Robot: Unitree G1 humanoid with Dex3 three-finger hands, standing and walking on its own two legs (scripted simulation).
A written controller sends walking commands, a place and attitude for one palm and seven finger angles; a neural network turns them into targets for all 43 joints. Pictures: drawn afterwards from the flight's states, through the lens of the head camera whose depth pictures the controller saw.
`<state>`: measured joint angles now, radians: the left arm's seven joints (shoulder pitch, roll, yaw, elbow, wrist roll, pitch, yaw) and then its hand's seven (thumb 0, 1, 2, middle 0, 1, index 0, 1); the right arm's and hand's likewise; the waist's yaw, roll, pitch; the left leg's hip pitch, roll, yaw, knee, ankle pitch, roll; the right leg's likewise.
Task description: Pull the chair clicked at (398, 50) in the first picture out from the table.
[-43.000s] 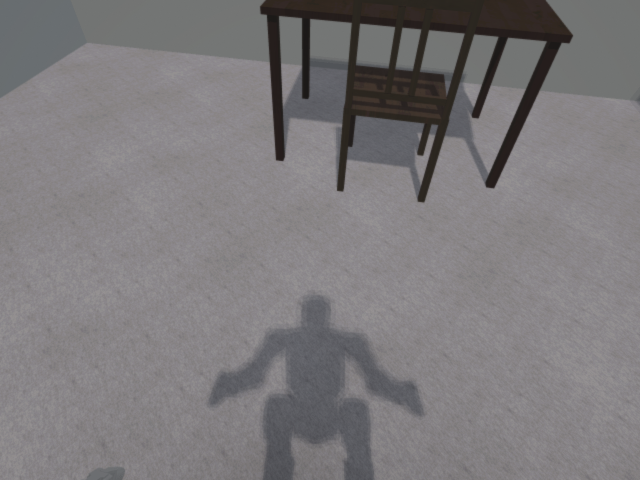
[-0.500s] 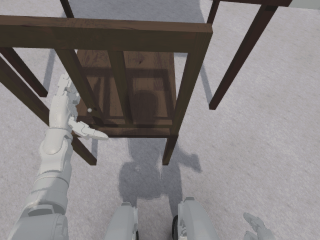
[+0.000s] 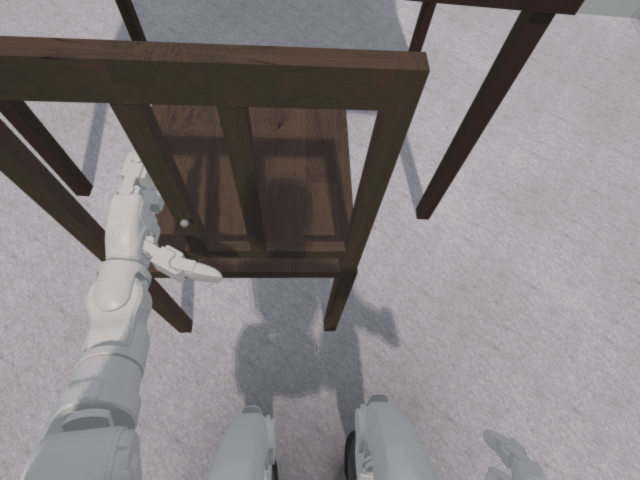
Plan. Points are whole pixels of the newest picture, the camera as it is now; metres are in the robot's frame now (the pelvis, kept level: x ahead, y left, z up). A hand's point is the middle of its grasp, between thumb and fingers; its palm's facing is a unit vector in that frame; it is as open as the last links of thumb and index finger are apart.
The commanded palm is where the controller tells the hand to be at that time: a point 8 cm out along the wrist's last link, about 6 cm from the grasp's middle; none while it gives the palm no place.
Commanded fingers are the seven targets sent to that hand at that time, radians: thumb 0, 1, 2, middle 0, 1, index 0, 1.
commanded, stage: hook a spindle and tug to test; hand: left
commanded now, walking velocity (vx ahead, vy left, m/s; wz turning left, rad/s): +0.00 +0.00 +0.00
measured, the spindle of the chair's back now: (174, 191) +0.46 +0.18 +0.03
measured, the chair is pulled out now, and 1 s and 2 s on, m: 0.22 0.23 0.28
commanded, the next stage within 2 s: step backward, pulling the chair out in 1.46 s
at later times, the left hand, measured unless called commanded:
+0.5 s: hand (185, 223) +0.42 +0.16 +0.02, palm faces +0.01 -1.00 -0.04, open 12.3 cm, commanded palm +0.39 +0.21 +0.02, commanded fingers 0.00 0.23 0.61 -0.50 -1.45 -0.50 -1.45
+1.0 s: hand (189, 227) +0.41 +0.16 +0.02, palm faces +0.03 -1.00 -0.02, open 5.7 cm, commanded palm +0.37 +0.20 +0.02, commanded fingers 0.00 0.90 0.90 -0.50 -1.45 -0.50 -1.45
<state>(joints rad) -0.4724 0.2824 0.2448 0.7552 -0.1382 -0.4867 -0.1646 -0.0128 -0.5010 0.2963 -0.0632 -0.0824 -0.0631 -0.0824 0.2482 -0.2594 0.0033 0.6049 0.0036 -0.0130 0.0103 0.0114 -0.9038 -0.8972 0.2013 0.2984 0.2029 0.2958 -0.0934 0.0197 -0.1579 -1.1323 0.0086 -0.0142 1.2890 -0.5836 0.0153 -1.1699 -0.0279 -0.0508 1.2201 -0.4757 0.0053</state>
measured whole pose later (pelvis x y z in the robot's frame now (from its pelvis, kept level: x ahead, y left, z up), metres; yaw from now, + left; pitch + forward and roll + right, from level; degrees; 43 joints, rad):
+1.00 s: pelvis +0.01 +0.00 +0.01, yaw -1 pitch +24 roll -2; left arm -0.35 0.24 0.22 0.62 -0.16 -0.47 -0.11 0.01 0.68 0.78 -0.40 -1.40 -0.39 -1.43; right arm 0.26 -0.25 -0.01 0.58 0.00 0.00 0.03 0.01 -0.90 -0.90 0.20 0.30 0.20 0.30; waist -0.09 0.02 -0.17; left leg -1.09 0.02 0.00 1.26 -0.59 0.02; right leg -1.14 -0.02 -0.04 1.20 -0.48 0.01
